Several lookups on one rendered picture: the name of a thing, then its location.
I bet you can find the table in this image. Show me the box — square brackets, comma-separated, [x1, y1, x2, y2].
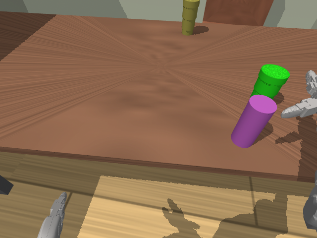
[0, 11, 317, 230]

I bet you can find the right robot arm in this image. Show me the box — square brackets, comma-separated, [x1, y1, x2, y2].
[303, 170, 317, 232]

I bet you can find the right robot hand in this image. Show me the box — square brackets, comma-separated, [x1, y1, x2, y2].
[281, 70, 317, 119]

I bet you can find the left robot hand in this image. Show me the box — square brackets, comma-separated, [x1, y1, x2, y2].
[37, 192, 67, 238]

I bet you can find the chair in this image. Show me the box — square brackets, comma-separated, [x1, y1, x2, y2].
[202, 0, 274, 26]

